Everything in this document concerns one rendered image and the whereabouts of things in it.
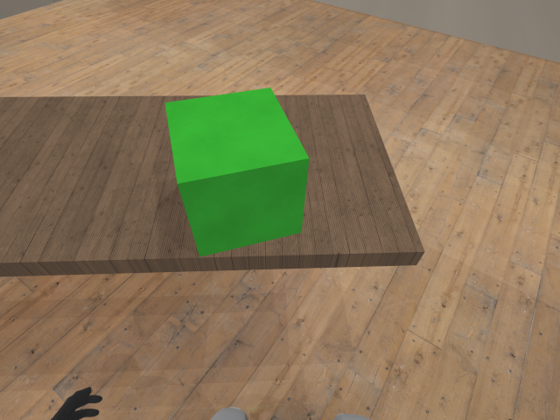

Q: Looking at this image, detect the carton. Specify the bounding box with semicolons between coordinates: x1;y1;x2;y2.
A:
165;87;309;257

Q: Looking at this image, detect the left robot hand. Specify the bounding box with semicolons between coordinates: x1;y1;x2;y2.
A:
51;387;102;420

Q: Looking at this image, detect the table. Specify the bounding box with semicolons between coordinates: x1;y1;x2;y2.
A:
0;94;424;277

